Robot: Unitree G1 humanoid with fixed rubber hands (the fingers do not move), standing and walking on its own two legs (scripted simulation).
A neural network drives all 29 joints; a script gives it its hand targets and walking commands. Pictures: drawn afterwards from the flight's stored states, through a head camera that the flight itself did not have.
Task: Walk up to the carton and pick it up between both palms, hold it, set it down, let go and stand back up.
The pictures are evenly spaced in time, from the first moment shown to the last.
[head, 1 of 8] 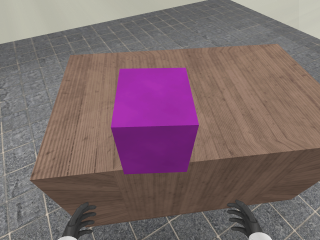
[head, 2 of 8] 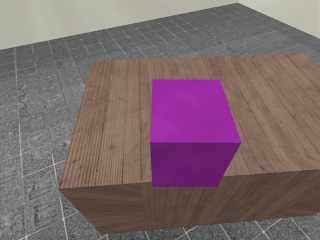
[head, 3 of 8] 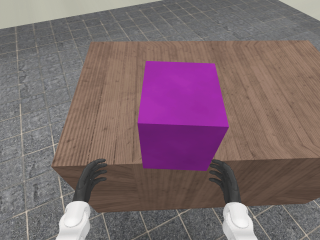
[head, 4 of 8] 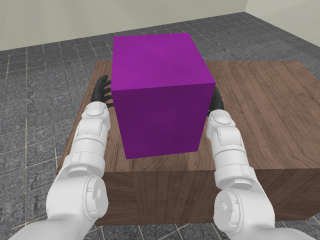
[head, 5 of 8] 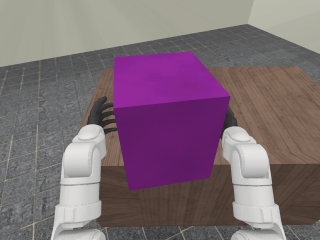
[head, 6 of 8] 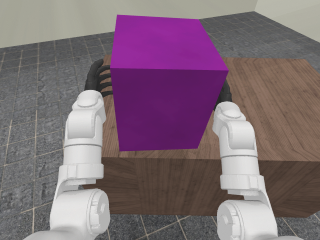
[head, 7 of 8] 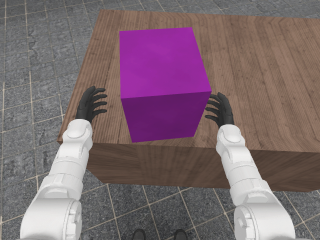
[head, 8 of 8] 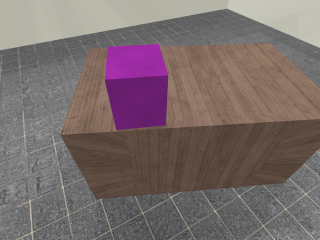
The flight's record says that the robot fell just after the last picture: no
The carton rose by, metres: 0.23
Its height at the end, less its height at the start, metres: +0.00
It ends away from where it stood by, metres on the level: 0.10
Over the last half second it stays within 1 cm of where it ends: yes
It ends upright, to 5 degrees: yes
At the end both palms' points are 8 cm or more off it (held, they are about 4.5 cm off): yes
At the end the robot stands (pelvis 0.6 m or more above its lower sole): yes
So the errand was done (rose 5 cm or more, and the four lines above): yes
